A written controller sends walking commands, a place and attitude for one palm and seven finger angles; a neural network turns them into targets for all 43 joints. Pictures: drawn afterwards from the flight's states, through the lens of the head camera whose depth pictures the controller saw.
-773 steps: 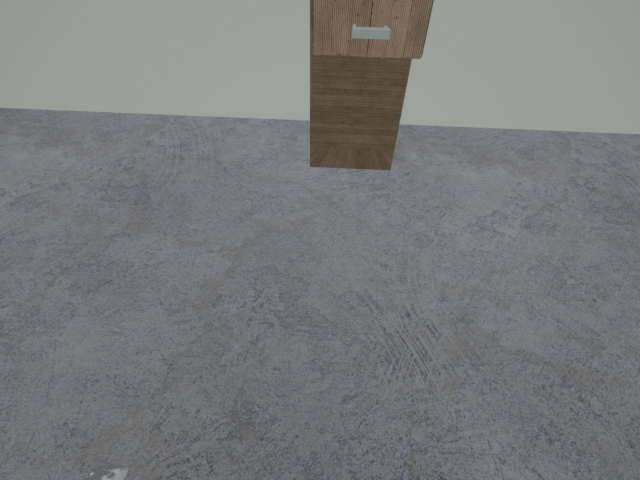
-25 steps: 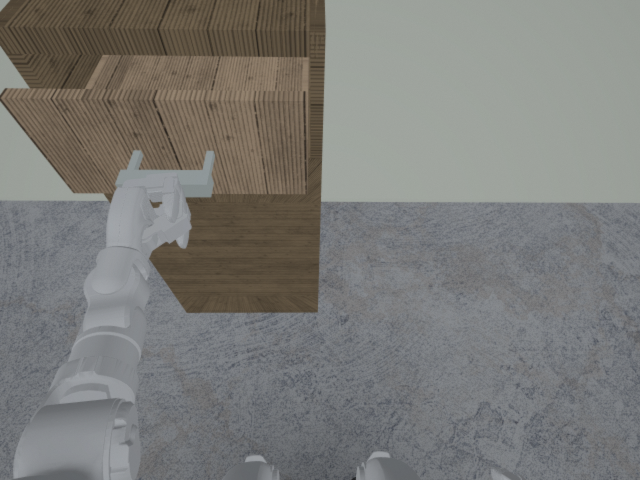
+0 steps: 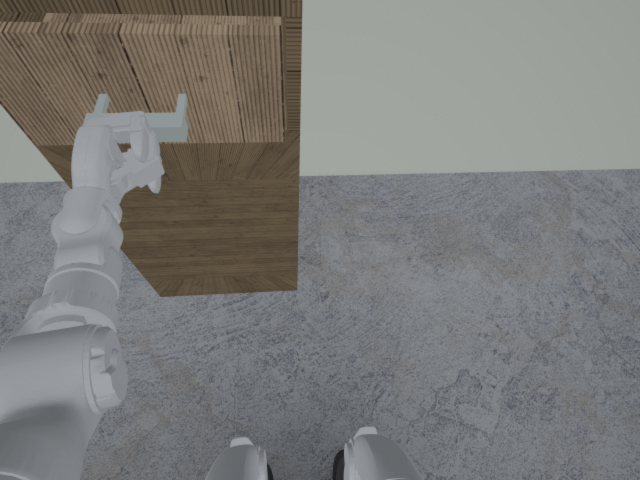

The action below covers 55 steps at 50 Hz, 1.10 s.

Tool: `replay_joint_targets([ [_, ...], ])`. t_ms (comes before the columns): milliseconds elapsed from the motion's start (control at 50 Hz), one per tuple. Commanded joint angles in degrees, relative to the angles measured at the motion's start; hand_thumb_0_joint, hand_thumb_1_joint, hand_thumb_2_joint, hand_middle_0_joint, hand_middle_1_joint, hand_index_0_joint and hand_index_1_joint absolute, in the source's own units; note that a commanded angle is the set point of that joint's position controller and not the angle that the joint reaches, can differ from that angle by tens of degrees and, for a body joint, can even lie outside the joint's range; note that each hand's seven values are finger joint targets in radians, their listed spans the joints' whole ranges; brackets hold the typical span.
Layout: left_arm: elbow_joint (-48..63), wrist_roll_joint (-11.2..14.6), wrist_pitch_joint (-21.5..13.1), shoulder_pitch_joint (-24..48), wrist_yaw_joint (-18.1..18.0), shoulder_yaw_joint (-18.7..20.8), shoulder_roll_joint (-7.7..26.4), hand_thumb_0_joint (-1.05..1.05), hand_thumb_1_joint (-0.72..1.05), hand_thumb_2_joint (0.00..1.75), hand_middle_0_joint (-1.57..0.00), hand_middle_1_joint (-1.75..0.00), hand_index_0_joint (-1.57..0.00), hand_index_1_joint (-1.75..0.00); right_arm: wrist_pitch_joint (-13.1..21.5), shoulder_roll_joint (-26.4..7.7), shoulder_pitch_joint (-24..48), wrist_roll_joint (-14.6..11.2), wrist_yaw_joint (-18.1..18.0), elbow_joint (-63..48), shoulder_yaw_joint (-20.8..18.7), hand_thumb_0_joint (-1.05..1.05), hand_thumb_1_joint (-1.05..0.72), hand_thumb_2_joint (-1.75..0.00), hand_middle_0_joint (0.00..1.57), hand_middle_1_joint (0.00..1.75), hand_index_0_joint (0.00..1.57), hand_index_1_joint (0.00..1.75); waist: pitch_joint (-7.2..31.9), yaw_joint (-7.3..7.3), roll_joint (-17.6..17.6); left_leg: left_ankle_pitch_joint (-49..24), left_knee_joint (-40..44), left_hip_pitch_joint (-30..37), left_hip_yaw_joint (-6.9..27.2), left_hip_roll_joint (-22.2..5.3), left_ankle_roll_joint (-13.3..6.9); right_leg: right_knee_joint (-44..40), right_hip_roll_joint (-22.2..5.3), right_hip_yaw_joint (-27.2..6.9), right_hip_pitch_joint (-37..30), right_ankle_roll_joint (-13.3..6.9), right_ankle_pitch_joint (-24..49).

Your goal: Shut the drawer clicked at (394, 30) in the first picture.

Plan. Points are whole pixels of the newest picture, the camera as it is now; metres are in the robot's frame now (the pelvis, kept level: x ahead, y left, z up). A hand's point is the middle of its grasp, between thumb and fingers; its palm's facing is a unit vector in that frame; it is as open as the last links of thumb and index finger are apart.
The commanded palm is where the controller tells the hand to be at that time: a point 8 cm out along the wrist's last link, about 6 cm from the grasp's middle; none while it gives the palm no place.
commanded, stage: push the drawer shut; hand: left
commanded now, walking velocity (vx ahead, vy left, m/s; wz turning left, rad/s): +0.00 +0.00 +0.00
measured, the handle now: (140, 114) +0.57 +0.20 +0.08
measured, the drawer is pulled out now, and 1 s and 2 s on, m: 0.03 0.00 0.00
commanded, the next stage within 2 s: pull the fist back off the drawer in 0.58 s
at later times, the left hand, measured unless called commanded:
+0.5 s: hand (146, 139) +0.53 +0.19 +0.08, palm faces +0.00 -1.00 -0.04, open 2.9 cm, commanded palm +0.55 +0.21 +0.08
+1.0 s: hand (147, 140) +0.53 +0.19 +0.08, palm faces +0.01 -1.00 -0.04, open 2.9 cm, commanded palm +0.52 +0.22 +0.08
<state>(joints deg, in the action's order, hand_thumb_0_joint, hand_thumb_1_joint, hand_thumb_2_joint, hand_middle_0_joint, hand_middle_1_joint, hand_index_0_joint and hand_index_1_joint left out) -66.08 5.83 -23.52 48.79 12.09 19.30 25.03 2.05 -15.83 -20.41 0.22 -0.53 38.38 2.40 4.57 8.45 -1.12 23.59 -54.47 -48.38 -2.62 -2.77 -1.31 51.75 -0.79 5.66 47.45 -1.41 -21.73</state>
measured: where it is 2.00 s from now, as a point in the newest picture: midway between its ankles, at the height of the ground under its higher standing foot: outside the picture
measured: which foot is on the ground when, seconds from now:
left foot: down 0.00-1.00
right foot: down 0.00-1.00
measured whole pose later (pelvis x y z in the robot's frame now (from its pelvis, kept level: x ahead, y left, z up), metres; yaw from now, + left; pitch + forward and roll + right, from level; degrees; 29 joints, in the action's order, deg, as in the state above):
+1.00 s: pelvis -0.01 +0.02 -0.01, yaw +1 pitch +22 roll -4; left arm -72.7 2.9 -21.8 60.0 8.3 17.4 29.0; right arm 3.2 -16.4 -23.6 2.5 0.0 39.3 3.8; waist 4.8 11.5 -1.2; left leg 23.6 -57.6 -55.7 -1.2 -1.9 -2.7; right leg 52.6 -1.6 6.8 53.0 -0.2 -21.1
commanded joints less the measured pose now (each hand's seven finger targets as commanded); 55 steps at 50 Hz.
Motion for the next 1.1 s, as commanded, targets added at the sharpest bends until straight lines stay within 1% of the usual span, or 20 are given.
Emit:
replay_joint_targets([
  [0, 11.9, 0.3, -3.5, 33.3, -1.5, 3.8, 16.6, 0.00, 0.90, 0.90, -1.40, -1.60, -1.40, -1.60, 0.9, -9.8, -8.1, 0.0, -0.7, -3.5, -3.2, 0.00, -0.90, -0.90, 0.20, 0.30, 0.20, 0.30, 24.4, 2.93, -4.4, -8.4, 6.2, 13.2, 4.5, 1.8, -0.7, -7.1, 2.1, -5.5, -9.2, 0.6, 7.1],
  [60, 10.5, -0.4, -3.1, 35.6, -1.6, 2.6, 15.6, 0.00, 0.90, 0.90, -1.40, -1.60, -1.40, -1.60, 0.4, -9.9, -9.2, 0.2, -0.4, -3.5, -3.1, 0.00, -0.90, -0.90, 0.20, 0.30, 0.20, 0.30, 24.4, 3.90, -6.2, -9.1, 5.9, 14.3, 5.0, 1.6, -0.6, -6.8, 2.4, -5.0, -6.7, 0.6, 6.8],
  [120, 7.7, -1.0, -2.4, 37.2, -2.1, 4.3, 18.4, 0.00, 0.90, 0.90, -1.40, -1.60, -1.40, -1.60, 0.0, -10.6, -10.3, 0.5, -0.5, -3.3, -2.9, 0.00, -0.90, -0.90, 0.20, 0.30, 0.20, 0.30, 22.9, 4.86, -3.5, -7.8, 5.6, 11.8, 5.2, 1.4, -0.9, -6.9, 2.5, -4.9, -6.0, 0.7, 5.7],
  [180, 8.4, -1.9, -2.4, 39.4, -2.3, 5.2, 20.4, 0.00, 0.90, 0.90, -1.40, -1.60, -1.40, -1.60, -0.3, -10.7, -11.4, 0.9, -0.4, -3.5, -3.0, 0.00, -0.90, -0.90, 0.20, 0.30, 0.20, 0.30, 27.1, 4.57, -7.6, -10.4, 4.7, 13.8, 5.5, 1.4, -0.6, -5.9, 2.4, -4.8, -5.4, 0.5, 6.9],
  [220, 6.6, -1.8, -2.1, 40.7, -2.3, 4.1, 19.0, 0.00, 0.90, 0.90, -1.40, -1.60, -1.40, -1.60, -0.5, -10.6, -12.0, 1.1, -0.3, -3.0, -2.8, 0.00, -0.90, -0.90, 0.20, 0.30, 0.20, 0.30, 24.5, 6.12, -5.4, -10.2, 4.5, 12.8, 5.9, 1.1, -0.9, -6.2, 2.6, -4.5, -3.8, 0.8, 6.6],
  [260, 7.2, -1.7, -2.0, 43.7, -2.4, 3.0, 18.5, 0.00, 0.90, 0.90, -1.40, -1.60, -1.40, -1.60, -0.6, -11.0, -12.1, 0.9, -0.6, -2.6, -2.9, 0.00, -0.90, -0.90, 0.20, 0.30, 0.20, 0.30, 23.9, 7.28, -6.7, -8.1, 4.5, 13.0, 6.3, 0.9, -0.8, -6.2, 2.5, -4.3, -1.0, 0.9, 4.6],
  [320, 7.3, -1.9, -1.7, 45.7, -2.9, 2.5, 18.6, 0.00, 0.90, 0.90, -1.40, -1.60, -1.40, -1.60, -0.3, -11.3, -12.8, 1.2, -0.7, -2.1, -2.8, 0.00, -0.90, -0.90, 0.20, 0.30, 0.20, 0.30, 24.5, 7.51, -8.7, -7.1, 4.7, 14.6, 7.1, 0.7, -0.6, -6.0, 2.4, -3.8, 1.0, 0.7, 3.4],
  [340, 8.6, -1.7, -1.6, 47.3, -2.9, 0.9, 17.0, 0.00, 0.90, 0.90, -1.40, -1.60, -1.40, -1.60, -0.1, -11.3, -12.9, 1.2, -0.7, -1.9, -2.7, 0.00, -0.90, -0.90, 0.20, 0.30, 0.20, 0.30, 25.6, 8.20, -10.4, -7.3, 4.8, 16.1, 7.4, 0.6, -0.5, -5.9, 2.5, -3.6, 1.9, 0.8, 3.4],
  [360, 8.5, -1.9, -1.6, 47.6, -3.1, 1.5, 17.7, 0.00, 0.90, 0.90, -1.40, -1.60, -1.40, -1.60, 0.1, -11.5, -13.2, 1.3, -0.8, -1.6, -2.8, 0.00, -0.90, -0.90, 0.20, 0.30, 0.20, 0.30, 26.2, 8.04, -9.1, -7.1, 4.7, 16.5, 8.1, 0.5, -0.5, -5.7, 2.4, -3.4, 2.3, 0.7, 3.3],
  [400, 9.0, -1.7, -1.3, 48.9, -3.3, -1.1, 14.7, 0.00, 0.90, 0.90, -1.40, -1.60, -1.40, -1.60, 0.4, -11.3, -13.2, 1.4, -0.8, -1.1, -2.7, 0.00, -0.90, -0.90, 0.20, 0.30, 0.20, 0.30, 25.9, 8.86, -10.7, -6.9, 5.0, 18.3, 8.5, 0.3, -0.3, -5.8, 2.3, -3.1, 4.1, 0.8, 3.1],
  [440, 9.8, -1.6, -1.3, 50.2, -3.9, -0.8, 15.1, 0.00, 0.90, 0.90, -1.40, -1.60, -1.40, -1.60, 0.7, -11.6, -13.6, 1.5, -0.9, -0.6, -2.7, 0.00, -0.90, -0.90, 0.20, 0.30, 0.20, 0.30, 27.0, 9.05, -11.5, -7.2, 5.1, 19.7, 9.1, 0.0, -0.1, -5.6, 2.3, -2.8, 4.9, 0.7, 3.2],
  [520, 8.6, -1.7, -0.6, 50.8, -5.2, -2.8, 12.6, 0.00, 0.90, 0.90, -1.40, -1.60, -1.40, -1.60, 1.4, -11.8, -13.5, 1.6, -1.0, -0.1, -2.4, 0.00, -0.90, -0.90, 0.20, 0.30, 0.20, 0.30, 24.3, 9.77, -11.2, -4.0, 6.3, 19.6, 10.1, -0.2, -0.1, -5.8, 2.2, -2.4, 6.9, 0.6, 1.7],
  [620, 8.4, -1.3, -0.6, 51.5, -5.7, -3.5, 12.8, 0.00, 0.90, 0.90, -1.40, -1.60, -1.40, -1.60, 2.7, -12.1, -13.2, 1.3, -1.5, 0.1, -1.9, 0.00, -0.90, -0.90, 0.20, 0.30, 0.20, 0.30, 23.9, 10.06, -11.0, -0.3, 7.2, 18.3, 10.0, -0.2, -0.2, -6.4, 2.1, -2.8, 6.7, 0.8, -0.1],
  [720, 6.8, -1.1, -0.5, 49.7, -5.7, -2.3, 13.8, 0.00, 0.90, 0.90, -1.40, -1.60, -1.40, -1.60, 3.4, -12.3, -13.2, 1.3, -1.5, 0.1, -1.8, 0.00, -0.90, -0.90, 0.20, 0.30, 0.20, 0.30, 23.7, 9.62, -9.2, -0.3, 7.4, 17.6, 9.9, 0.0, -0.2, -6.5, 2.1, -2.6, 5.2, 0.7, 0.1],
  [840, 8.6, -1.5, -1.5, 50.3, -5.8, -2.4, 12.4, 0.00, 0.90, 0.90, -1.40, -1.60, -1.40, -1.60, 2.9, -12.1, -13.3, 1.8, -0.8, -0.3, -2.2, 0.00, -0.90, -0.90, 0.20, 0.30, 0.20, 0.30, 24.7, 9.08, -11.1, -2.4, 6.9, 19.7, 10.5, 0.1, 0.2, -5.7, 2.0, -2.3, 6.2, 0.4, 1.4],
  [880, 7.2, -1.6, -1.5, 48.5, -6.0, -1.2, 13.3, 0.00, 0.90, 0.90, -1.40, -1.60, -1.40, -1.60, 2.5, -12.1, -13.4, 1.8, -0.6, -0.5, -2.4, 0.00, -0.90, -0.90, 0.20, 0.30, 0.20, 0.30, 24.1, 8.86, -8.7, -2.6, 6.6, 18.4, 10.1, 0.2, 0.1, -6.0, 2.1, -2.4, 5.2, 0.4, 1.6],
  [940, 8.3, -2.1, -1.9, 48.0, -5.8, -0.4, 13.9, 0.00, 0.90, 0.90, -1.40, -1.60, -1.40, -1.60, 1.7, -11.8, -13.5, 2.0, -0.2, -1.0, -2.6, 0.00, -0.90, -0.90, 0.20, 0.30, 0.20, 0.30, 26.2, 8.21, -9.3, -5.4, 5.7, 18.8, 9.4, 0.6, 0.0, -5.7, 2.3, -2.5, 3.6, 0.3, 2.8],
  [1020, 8.6, -1.9, -2.2, 44.0, -5.0, -0.3, 12.4, 0.00, 0.90, 0.90, -1.40, -1.60, -1.40, -1.60, 0.5, -11.3, -13.2, 2.0, 0.4, -1.8, -2.9, 0.00, -0.90, -0.90, 0.20, 0.30, 0.20, 0.30, 26.2, 6.92, -9.1, -8.2, 5.5, 19.7, 8.8, 0.8, 0.0, -6.0, 2.5, -2.5, 2.0, 0.0, 4.3],
  [1040, 9.5, -1.8, -2.5, 42.0, -5.1, 1.8, 14.6, 0.00, 0.90, 0.90, -1.40, -1.60, -1.40, -1.60, 0.1, -11.4, -13.1, 1.9, 0.4, -2.1, -3.1, 0.00, -0.90, -0.90, 0.20, 0.30, 0.20, 0.30, 27.1, 5.63, -8.8, -9.6, 5.6, 19.7, 8.7, 0.8, 0.2, -5.8, 2.5, -2.5, 0.5, -0.1, 5.0],
  [1080, 10.6, -1.6, -2.6, 39.0, -4.7, 0.1, 11.8, 0.00, 0.90, 0.90, -1.40, -1.60, -1.40, -1.60, -0.5, -10.8, -12.3, 1.6, 0.8, -2.9, -3.2, 0.00, -0.90, -0.90, 0.20, 0.30, 0.20, 0.30, 27.0, 5.05, -9.3, -10.2, 5.9, 20.8, 8.3, 0.7, 0.3, -6.1, 2.7, -2.5, 0.2, -0.1, 5.2],
])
